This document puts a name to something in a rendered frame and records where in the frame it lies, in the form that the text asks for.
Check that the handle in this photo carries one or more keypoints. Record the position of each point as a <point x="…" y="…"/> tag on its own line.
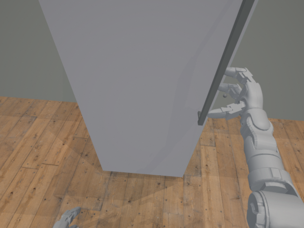
<point x="241" y="18"/>

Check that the fridge door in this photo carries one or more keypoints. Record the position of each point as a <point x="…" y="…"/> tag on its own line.
<point x="140" y="71"/>

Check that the robot right hand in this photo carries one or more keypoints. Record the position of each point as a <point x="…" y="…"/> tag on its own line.
<point x="251" y="95"/>

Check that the robot left hand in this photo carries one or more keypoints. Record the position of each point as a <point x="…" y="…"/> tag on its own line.
<point x="67" y="218"/>

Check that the robot right forearm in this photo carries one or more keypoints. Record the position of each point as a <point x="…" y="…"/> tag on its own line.
<point x="266" y="171"/>

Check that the robot right upper arm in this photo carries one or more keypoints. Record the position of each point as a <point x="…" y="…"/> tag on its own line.
<point x="274" y="210"/>

